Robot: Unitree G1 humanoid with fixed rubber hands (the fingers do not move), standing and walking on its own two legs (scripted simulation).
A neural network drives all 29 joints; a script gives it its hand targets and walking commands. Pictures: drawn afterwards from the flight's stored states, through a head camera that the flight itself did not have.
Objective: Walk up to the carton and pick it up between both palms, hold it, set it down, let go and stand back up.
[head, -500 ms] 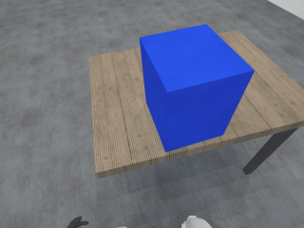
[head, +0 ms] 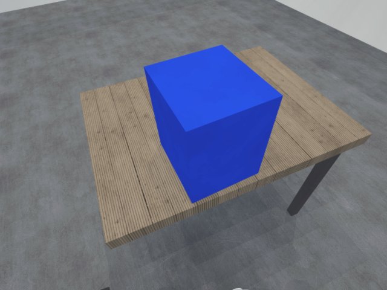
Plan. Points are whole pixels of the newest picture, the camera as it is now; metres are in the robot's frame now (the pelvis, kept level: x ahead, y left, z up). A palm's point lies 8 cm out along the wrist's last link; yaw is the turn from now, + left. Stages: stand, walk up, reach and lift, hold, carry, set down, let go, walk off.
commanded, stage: walk up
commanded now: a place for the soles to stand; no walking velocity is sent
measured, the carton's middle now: (206, 125) +0.51 +0.00 +0.03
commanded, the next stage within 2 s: none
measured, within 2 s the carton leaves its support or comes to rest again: neither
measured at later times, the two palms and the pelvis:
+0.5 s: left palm out of the picture +0.08 +0.24 -0.13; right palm out of the picture +0.00 -0.26 -0.13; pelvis -0.01 +0.00 +0.00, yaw -7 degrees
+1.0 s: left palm (176, 273) +0.19 +0.07 -0.12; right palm out of the picture +0.07 -0.44 -0.13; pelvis +0.06 -0.15 -0.01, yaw +3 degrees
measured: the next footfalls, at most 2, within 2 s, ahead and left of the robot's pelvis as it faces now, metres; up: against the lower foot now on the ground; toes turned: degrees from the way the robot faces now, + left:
right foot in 0.86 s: +0.16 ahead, -0.30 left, +0.00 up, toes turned -2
left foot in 1.20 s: +0.13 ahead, -0.06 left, +0.00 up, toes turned +11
